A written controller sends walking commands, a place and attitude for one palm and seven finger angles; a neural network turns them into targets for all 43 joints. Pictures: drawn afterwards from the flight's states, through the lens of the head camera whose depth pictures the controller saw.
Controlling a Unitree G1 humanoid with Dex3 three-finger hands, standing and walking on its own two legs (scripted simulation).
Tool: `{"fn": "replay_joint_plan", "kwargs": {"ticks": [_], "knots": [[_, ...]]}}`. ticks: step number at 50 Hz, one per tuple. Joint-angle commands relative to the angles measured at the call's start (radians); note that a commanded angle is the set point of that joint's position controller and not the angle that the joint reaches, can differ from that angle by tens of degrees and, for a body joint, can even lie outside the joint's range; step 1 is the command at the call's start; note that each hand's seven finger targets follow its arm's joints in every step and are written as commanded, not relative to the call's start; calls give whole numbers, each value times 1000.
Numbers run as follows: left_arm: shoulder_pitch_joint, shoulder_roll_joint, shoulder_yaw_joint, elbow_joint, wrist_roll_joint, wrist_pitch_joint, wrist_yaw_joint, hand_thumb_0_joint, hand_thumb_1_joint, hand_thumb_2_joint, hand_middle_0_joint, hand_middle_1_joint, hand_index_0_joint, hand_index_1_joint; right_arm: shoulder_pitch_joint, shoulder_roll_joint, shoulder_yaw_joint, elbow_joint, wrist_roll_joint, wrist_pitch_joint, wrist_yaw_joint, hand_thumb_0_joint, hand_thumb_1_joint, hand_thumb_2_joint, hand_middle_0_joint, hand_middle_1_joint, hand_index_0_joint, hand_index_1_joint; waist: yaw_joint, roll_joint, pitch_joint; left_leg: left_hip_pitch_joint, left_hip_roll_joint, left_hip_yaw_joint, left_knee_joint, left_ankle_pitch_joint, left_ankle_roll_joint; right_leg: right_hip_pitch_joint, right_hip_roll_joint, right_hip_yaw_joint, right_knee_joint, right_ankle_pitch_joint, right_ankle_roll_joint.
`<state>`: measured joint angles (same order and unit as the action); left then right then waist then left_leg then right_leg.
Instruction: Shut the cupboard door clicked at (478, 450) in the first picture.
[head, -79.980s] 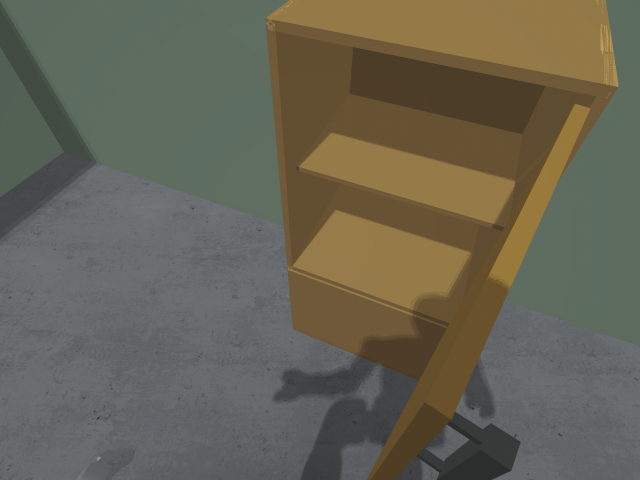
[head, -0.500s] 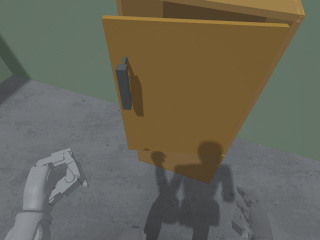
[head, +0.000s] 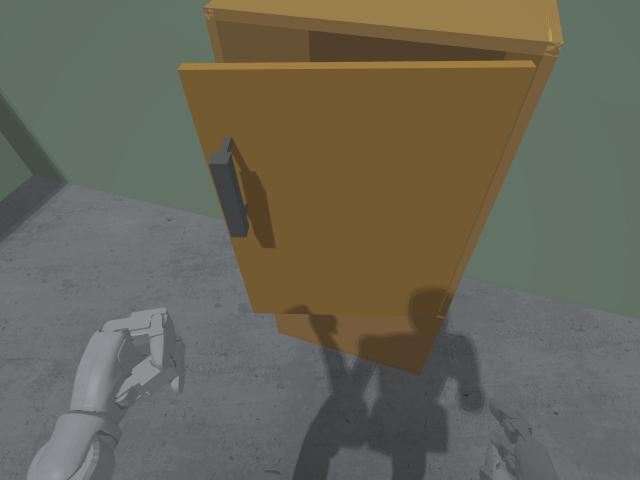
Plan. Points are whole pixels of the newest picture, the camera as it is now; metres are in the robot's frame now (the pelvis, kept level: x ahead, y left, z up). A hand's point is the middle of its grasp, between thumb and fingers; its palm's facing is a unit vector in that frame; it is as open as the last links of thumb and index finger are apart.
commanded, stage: raise the hand and make a fist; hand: left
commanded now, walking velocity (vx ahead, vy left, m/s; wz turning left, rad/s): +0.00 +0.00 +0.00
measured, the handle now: (233, 188) +0.50 +0.17 +0.09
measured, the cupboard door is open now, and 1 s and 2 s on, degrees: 16 16 16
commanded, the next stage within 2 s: bring the fist close to the handle in 0.18 s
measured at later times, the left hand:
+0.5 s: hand (171, 338) +0.25 +0.18 +0.10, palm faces +0.04 -1.00 -0.02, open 3.1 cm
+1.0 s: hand (225, 279) +0.33 +0.15 +0.08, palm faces -0.02 -1.00 +0.00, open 3.1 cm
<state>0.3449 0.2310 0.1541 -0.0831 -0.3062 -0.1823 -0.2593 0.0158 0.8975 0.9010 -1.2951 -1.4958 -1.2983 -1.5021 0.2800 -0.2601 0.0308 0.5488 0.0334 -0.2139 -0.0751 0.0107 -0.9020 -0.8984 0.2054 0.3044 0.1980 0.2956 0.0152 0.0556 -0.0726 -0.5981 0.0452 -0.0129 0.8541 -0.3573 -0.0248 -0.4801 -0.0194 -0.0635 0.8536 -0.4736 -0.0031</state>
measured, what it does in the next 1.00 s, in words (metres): stands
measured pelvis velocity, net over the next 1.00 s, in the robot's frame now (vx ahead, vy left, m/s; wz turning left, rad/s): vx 0.00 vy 0.01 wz -0.02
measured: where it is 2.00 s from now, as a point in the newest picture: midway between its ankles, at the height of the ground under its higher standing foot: outside the picture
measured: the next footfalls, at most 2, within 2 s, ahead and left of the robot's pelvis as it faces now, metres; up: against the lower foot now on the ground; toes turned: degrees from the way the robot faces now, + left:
none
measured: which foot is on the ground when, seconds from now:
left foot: down 0.00-1.00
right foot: down 0.00-1.00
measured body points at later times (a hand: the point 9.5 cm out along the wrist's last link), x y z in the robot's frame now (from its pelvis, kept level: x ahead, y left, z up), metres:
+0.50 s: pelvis -0.01 +0.00 +0.00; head +0.02 -0.01 +0.45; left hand +0.24 +0.23 +0.10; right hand +0.18 -0.22 -0.08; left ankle +0.05 +0.14 -0.70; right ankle -0.02 -0.11 -0.70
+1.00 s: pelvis +0.00 +0.01 +0.00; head +0.04 +0.00 +0.45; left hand +0.33 +0.20 +0.08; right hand +0.15 -0.23 -0.10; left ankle +0.04 +0.14 -0.70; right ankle -0.02 -0.11 -0.70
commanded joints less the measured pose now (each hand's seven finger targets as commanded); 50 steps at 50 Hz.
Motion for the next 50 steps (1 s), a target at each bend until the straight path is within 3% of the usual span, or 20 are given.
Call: {"fn": "replay_joint_plan", "kwargs": {"ticks": [1, 2, 5, 10, 11, 16, 20, 22, 25, 26, 29, 30, 31, 36, 39, 41, 42, 45, 46, 50], "knots": [[-139, 204, 169, -281, -11, -133, 57, 0, 900, 900, -1300, -1500, -1300, -1500, -92, -91, -44, -159, -5, -67, -6, 0, -900, -900, 200, 300, 200, 300, 24, -56, -168, 158, -50, 4, -93, 166, 42, 21, 24, 49, -153, 276, 6], [-144, 176, 150, -292, -9, -154, 66, 0, 900, 900, -1300, -1500, -1300, -1500, -96, -84, -44, -157, -6, -70, -3, 0, -900, -900, 200, 300, 200, 300, 19, -28, -190, 177, -51, 7, -92, 174, 44, 17, 23, 45, -145, 289, 5], [-115, 131, 111, -236, -12, -178, 65, 0, 900, 900, -1300, -1500, -1300, -1500, -92, -87, -43, -143, -5, -73, 5, 0, -900, -900, 200, 300, 200, 300, 7, -18, -140, 158, -50, 9, -88, 148, 40, -17, 27, 39, -144, 265, 3], [-69, 113, 54, -181, -10, -114, 5, 0, 900, 900, -1300, -1500, -1300, -1500, -82, -100, -50, -150, 6, -66, 2, 0, -900, -900, 200, 300, 200, 300, 2, -37, -126, 140, -51, 11, -94, 125, 44, -6, 17, 60, -174, 243, 11], [-49, 127, 66, -150, -8, -94, 1, 0, 900, 900, -1300, -1500, -1300, -1500, -80, -102, -51, -147, 7, -62, -2, 0, -900, -900, 200, 300, 200, 300, 1, -82, -109, 129, -48, 9, -92, 123, 46, -3, 18, 66, -183, 234, 14], [-193, 155, 98, -269, -12, -120, 35, 0, 900, 900, -1300, -1500, -1300, -1500, -98, -96, -44, -157, -1, -65, -10, 0, -900, -900, 200, 300, 200, 300, -1, -52, -143, 172, -47, 1, -100, 137, 47, -13, 26, 44, -164, 244, 8], [-276, 104, 64, -228, 1, -170, 71, 0, 900, 900, -1300, -1500, -1300, -1500, -96, -91, -42, -128, -8, -72, -4, 0, -900, -900, 200, 300, 200, 300, -21, -45, -146, 180, -46, -6, -92, 121, 42, -57, 34, 22, -137, 226, 3], [-298, 77, 18, -170, 20, -161, 70, 0, 900, 900, -1300, -1500, -1300, -1500, -92, -93, -42, -118, -6, -72, 0, 0, -900, -900, 200, 300, 200, 300, -29, -48, -128, 167, -43, -8, -95, 94, 44, -73, 32, 24, -142, 190, 3], [-328, 85, 5, -84, 35, -110, 57, 0, 900, 900, -1300, -1500, -1300, -1500, -86, -102, -43, -112, 0, -60, -2, 0, -900, -900, 200, 300, 200, 300, -25, -33, -127, 155, -44, -6, -108, 69, 43, -69, 27, 32, -158, 163, 2], [-333, 107, 19, -45, 42, -86, 56, 0, 900, 900, -1300, -1500, -1300, -1500, -82, -105, -44, -109, 2, -54, -3, 0, -900, -900, 200, 300, 200, 300, -23, -64, -123, 146, -42, -6, -110, 69, 46, -63, 26, 38, -168, 158, 4], [-463, 101, 11, -47, 52, -51, 71, 0, 900, 900, -1300, -1500, -1300, -1500, -95, -100, -41, -114, 2, -44, -5, 0, -900, -900, 200, 300, 200, 300, -19, -33, -163, 180, -43, -7, -124, 88, 43, -48, 24, 30, -163, 182, 1], [-497, 107, 23, -61, 50, -50, 81, 0, 900, 900, -1300, -1500, -1300, -1500, -99, -98, -41, -115, -1, -43, -5, 0, -900, -900, 200, 300, 200, 300, -15, -20, -188, 192, -44, -6, -125, 98, 42, -37, 24, 27, -160, 192, 0], [-505, 143, 65, -63, 50, -56, 100, 0, 900, 900, -1300, -1500, -1300, -1500, -98, -100, -42, -112, -4, -40, -7, 0, -900, -900, 200, 300, 200, 300, -6, -52, -212, 196, -41, -7, -125, 120, 43, -16, 27, 27, -159, 209, -1], [-567, 115, 70, -13, 58, -105, 152, 0, 900, 900, -1300, -1500, -1300, -1500, -95, -91, -44, -90, -11, -32, 7, 0, -900, -900, 200, 300, 200, 300, -1, -31, -249, 226, -39, 4, -122, 181, 37, -2, 33, 17, -137, 284, -5], [-569, 63, 7, 64, 81, -101, 150, 0, 900, 900, -1300, -1500, -1300, -1500, -84, -94, -48, -84, -9, -22, 19, 0, -900, -900, 200, 300, 200, 300, -13, -29, -222, 222, -36, 7, -128, 184, 35, -21, 33, 10, -133, 299, -5], [-565, 68, 5, 133, 89, -81, 145, 0, 900, 900, -1300, -1500, -1300, -1500, -69, -103, -54, -80, -6, -8, 21, 0, -900, -900, 200, 300, 200, 300, -16, -77, -196, 202, -34, 10, -130, 178, 38, -19, 34, 14, -147, 300, -2], [-605, 40, -31, 124, 92, -75, 139, 0, 900, 900, -1300, -1500, -1300, -1500, -72, -103, -53, -85, -4, -4, 23, 0, -900, -900, 200, 300, 200, 300, -26, -73, -199, 207, -36, 12, -133, 179, 39, -19, 30, 14, -149, 310, 0], [-690, 50, -25, 105, 95, -69, 148, 0, 900, 900, -1300, -1500, -1300, -1500, -73, -103, -56, -86, -3, 9, 23, 0, -900, -900, 200, 300, 200, 300, -27, -36, -224, 234, -36, 12, -136, 191, 36, -17, 32, 13, -149, 322, -3], [-703, 67, -5, 107, 96, -72, 160, 0, 900, 900, -1300, -1500, -1300, -1500, -69, -105, -57, -84, -6, 11, 21, 0, -900, -900, 200, 300, 200, 300, -22, -62, -231, 234, -36, 9, -134, 199, 38, -7, 33, 15, -149, 329, -3], [-812, 60, 4, 93, 106, -118, 205, 0, 900, 900, -1300, -1500, -1300, -1500, -72, -95, -59, -67, -14, 17, 23, 0, -900, -900, 200, 300, 200, 300, -29, -45, -284, 271, -34, 12, -122, 235, 36, -9, 36, 13, -133, 363, -4]]}}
